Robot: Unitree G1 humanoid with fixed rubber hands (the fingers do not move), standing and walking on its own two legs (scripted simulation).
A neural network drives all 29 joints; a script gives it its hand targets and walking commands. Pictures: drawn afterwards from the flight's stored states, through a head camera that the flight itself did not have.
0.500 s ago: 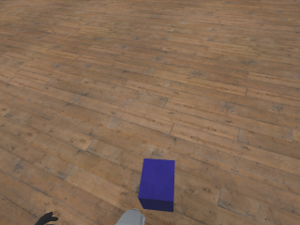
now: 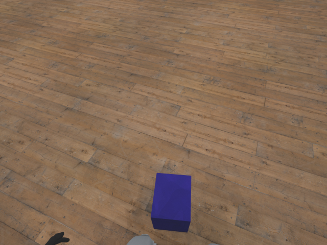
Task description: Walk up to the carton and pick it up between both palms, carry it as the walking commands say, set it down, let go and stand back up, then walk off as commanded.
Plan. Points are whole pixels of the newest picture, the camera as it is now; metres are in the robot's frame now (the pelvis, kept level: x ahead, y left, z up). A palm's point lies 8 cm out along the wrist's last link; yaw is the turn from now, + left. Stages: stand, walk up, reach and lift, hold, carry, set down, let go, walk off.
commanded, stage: walk up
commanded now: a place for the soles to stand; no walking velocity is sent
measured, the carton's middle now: (172, 202) +0.41 +0.01 -0.62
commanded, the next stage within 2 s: reach and lift in 1.80 s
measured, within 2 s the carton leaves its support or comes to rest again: neither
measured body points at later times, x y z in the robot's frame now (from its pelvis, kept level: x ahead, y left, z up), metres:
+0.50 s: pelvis +0.00 +0.01 +0.00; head +0.02 +0.01 +0.45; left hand +0.10 +0.33 -0.10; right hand +0.08 -0.31 -0.09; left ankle +0.06 +0.13 -0.70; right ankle +0.01 -0.10 -0.70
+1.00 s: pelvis -0.01 +0.03 +0.00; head +0.00 +0.03 +0.45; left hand +0.08 +0.36 -0.09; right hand +0.08 -0.28 -0.11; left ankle +0.06 +0.13 -0.70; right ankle +0.00 -0.08 -0.70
